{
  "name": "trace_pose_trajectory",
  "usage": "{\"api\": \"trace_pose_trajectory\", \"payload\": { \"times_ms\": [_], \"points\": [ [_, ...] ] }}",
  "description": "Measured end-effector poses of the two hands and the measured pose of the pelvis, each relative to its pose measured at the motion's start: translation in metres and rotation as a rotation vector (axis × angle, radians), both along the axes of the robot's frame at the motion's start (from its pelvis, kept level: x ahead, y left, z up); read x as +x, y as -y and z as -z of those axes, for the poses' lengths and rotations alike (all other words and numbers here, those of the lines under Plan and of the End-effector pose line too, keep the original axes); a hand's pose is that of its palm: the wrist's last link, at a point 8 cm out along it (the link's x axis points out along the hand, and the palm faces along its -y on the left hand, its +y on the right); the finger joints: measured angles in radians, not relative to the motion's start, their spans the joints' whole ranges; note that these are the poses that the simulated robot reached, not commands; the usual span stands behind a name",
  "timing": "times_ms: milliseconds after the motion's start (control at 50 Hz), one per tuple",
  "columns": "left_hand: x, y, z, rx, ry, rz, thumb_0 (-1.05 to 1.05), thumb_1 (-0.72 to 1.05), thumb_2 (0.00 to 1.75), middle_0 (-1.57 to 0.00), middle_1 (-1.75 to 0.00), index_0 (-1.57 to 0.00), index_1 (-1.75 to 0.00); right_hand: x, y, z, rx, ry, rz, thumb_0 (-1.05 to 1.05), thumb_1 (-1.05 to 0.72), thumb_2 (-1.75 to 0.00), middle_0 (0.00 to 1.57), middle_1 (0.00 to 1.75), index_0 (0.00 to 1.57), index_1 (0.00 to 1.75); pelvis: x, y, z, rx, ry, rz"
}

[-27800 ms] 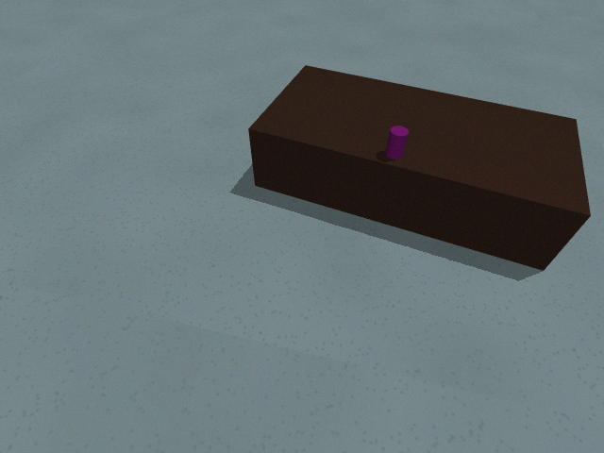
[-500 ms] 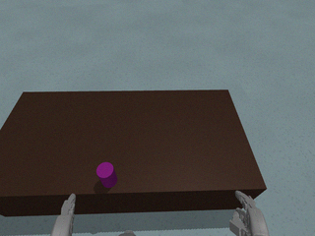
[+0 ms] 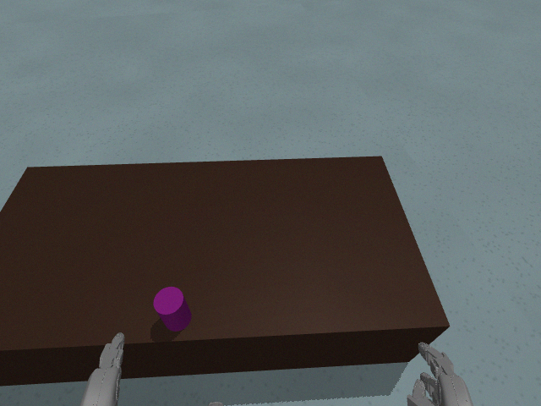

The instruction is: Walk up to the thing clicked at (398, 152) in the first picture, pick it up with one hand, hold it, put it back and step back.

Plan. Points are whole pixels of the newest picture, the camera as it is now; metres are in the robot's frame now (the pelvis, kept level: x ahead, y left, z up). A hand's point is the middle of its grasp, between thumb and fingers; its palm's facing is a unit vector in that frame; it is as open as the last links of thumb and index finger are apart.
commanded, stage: home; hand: left
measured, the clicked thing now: (173, 309) +0.41 +0.25 -0.34
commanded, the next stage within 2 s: stand in 1.48 s
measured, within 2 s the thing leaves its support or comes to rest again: neither
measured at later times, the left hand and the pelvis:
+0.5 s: hand out of the picture +0.16 +0.19 -0.05, palm faces +0.11 -0.95 -0.28, open 17.4 cm; pelvis -0.01 +0.01 +0.00, yaw +0 degrees
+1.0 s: hand out of the picture +0.15 +0.20 -0.06, palm faces +0.11 -0.95 -0.28, open 17.5 cm; pelvis -0.01 +0.01 +0.00, yaw +0 degrees
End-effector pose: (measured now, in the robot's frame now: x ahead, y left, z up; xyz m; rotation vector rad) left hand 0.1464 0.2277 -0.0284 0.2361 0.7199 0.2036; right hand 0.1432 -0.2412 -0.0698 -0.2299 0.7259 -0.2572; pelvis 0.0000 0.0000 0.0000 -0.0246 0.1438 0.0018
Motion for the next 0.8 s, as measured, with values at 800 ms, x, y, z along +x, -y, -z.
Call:
{"api": "trace_pose_trajectory", "payload": {
  "times_ms": [800],
  "points": [
    [-0.013,-0.014,-0.002,-0.003,-0.001,-0.005,-0.01,-0.54,0.06,-0.05,-0.05,-0.05,-0.06,-0.004,-0.02,-0.006,-0.02,0.05,-0.016,0.01,-0.9,-0.9,0.21,0.3,0.2,0.3,-0.012,-0.013,0.001,-0.011,0.012,-0.002]
  ]
}}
